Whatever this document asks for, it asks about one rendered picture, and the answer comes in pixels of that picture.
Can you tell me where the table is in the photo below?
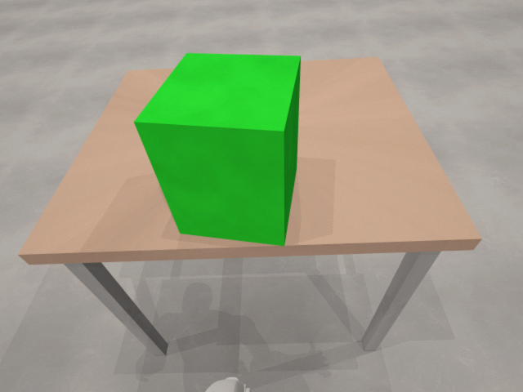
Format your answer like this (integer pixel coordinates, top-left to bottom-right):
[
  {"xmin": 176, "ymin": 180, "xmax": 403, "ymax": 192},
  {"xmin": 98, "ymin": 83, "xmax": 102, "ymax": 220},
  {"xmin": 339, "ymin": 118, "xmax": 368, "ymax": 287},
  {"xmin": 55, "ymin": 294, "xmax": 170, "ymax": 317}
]
[{"xmin": 18, "ymin": 57, "xmax": 482, "ymax": 356}]

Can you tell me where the carton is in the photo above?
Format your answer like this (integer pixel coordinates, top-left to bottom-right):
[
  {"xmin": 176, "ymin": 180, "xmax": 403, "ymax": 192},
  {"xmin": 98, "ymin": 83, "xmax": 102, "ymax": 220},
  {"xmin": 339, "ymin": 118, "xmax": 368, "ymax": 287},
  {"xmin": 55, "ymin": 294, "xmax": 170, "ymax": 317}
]
[{"xmin": 134, "ymin": 53, "xmax": 301, "ymax": 246}]

